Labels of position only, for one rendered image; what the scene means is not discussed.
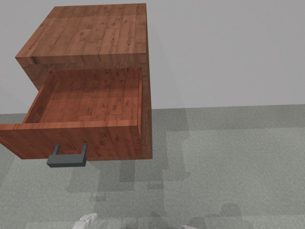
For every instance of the handle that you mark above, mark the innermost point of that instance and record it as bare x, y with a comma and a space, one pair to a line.
72, 160

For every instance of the drawer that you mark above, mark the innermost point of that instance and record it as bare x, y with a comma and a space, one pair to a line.
100, 107

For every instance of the left robot hand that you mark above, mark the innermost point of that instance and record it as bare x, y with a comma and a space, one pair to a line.
85, 221

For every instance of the cabinet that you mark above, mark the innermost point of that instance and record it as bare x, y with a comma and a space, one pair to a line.
93, 37

